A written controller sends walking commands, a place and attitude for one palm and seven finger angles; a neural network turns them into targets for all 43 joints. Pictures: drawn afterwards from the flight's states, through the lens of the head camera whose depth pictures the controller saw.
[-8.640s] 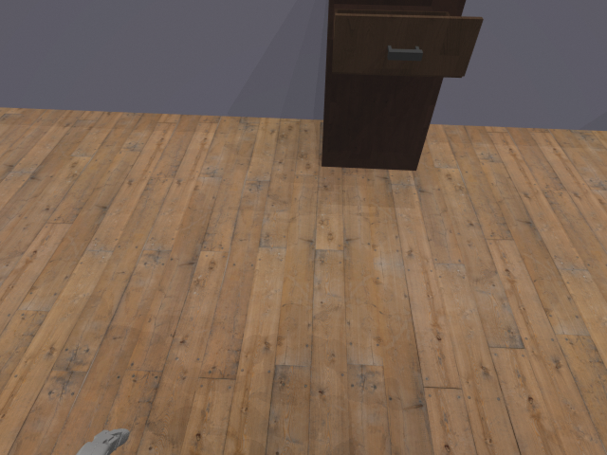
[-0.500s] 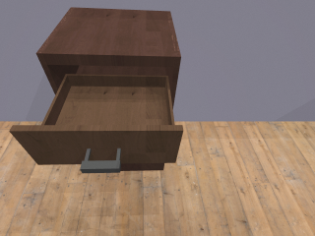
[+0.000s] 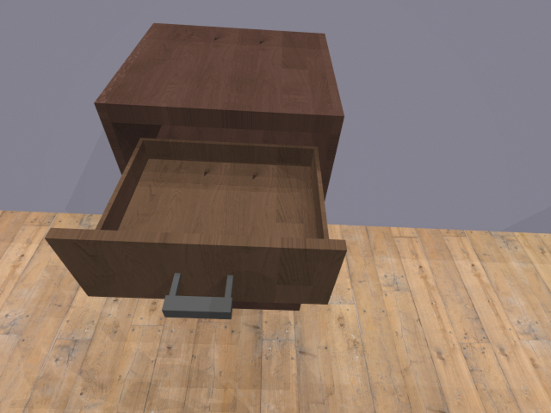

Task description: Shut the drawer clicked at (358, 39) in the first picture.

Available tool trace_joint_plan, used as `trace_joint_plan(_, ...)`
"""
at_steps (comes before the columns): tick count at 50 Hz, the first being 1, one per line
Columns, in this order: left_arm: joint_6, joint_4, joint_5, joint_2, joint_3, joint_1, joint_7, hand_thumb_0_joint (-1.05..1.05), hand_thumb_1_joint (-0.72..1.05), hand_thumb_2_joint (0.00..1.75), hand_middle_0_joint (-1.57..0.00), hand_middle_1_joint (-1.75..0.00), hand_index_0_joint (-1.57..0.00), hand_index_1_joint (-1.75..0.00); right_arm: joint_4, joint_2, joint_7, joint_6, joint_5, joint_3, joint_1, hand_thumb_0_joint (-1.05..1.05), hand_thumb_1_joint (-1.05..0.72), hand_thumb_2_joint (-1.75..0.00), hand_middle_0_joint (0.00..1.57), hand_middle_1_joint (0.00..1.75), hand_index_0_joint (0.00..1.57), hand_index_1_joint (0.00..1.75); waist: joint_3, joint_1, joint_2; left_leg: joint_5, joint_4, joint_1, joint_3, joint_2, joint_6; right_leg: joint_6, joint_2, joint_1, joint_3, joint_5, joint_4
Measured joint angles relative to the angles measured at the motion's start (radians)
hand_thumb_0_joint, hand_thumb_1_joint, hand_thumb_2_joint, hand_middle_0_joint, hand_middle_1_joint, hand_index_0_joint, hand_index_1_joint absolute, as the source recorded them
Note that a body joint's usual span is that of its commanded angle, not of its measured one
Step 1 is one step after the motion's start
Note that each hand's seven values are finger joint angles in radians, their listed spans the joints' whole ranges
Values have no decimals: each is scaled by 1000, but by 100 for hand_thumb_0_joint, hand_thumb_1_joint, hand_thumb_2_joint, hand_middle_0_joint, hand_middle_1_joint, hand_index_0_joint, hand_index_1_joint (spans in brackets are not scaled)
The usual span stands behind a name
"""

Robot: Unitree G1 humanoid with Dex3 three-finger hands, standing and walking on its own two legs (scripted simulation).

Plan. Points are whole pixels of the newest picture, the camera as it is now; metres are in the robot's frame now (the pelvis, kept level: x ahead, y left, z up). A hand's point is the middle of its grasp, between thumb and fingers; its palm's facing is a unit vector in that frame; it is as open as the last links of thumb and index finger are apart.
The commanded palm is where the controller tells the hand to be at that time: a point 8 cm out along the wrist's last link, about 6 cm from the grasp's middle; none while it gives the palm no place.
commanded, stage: come to a stop and stand still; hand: left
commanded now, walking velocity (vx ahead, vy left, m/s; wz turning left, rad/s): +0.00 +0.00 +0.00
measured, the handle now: (201, 293) +0.30 +0.15 -0.03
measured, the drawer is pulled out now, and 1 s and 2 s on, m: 0.30 0.30 0.30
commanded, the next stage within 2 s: look again from close up in 0.62 s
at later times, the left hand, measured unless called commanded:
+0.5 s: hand out of the picture +0.03 +0.15 -0.18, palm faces +0.00 -0.99 -0.17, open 7.3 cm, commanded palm none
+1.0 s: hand out of the picture +0.04 +0.14 -0.18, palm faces +0.00 -0.99 -0.16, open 7.4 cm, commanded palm none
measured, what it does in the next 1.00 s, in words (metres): stands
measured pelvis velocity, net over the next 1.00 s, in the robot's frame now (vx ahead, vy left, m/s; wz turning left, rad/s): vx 0.04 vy -0.02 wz -0.03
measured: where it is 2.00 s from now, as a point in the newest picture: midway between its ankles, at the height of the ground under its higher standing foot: outside the picture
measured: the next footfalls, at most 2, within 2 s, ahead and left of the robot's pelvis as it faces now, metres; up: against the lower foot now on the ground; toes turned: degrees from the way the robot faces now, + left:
none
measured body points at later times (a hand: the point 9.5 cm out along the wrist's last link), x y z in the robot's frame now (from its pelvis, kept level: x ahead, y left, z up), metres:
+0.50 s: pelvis +0.03 -0.01 +0.00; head +0.04 +0.00 +0.45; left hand +0.04 +0.20 -0.16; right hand +0.02 -0.23 -0.15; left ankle +0.05 +0.05 -0.74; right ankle +0.02 -0.15 -0.74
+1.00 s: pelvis +0.04 -0.02 +0.00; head +0.05 -0.01 +0.45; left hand +0.04 +0.19 -0.16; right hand +0.03 -0.24 -0.15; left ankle +0.05 +0.05 -0.74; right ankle +0.02 -0.15 -0.74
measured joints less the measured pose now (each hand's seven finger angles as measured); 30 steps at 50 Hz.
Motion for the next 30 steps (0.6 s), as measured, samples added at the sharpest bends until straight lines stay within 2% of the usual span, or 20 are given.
trace_joint_plan(15, -9, -2, -9, 17, -3, -64, 6, 0, 91, 90, -20, -30, -20, -30, 40, 15, 0, -17, 5, 14, 10, 1, -92, -90, 20, 30, 20, 30, 13, -19, -2, -24, -19, 44, 3, 11, -13, 3, 12, 41, 7, -18, -24)
trace_joint_plan(30, -4, -5, -15, 26, -4, -94, 8, 0, 91, 90, -20, -30, -20, -30, 61, 26, -4, -23, 5, 20, 13, 1, -92, -90, 20, 30, 20, 30, 24, -24, 0, -52, -13, 71, 10, 22, -23, -5, 23, 67, 15, -39, -24)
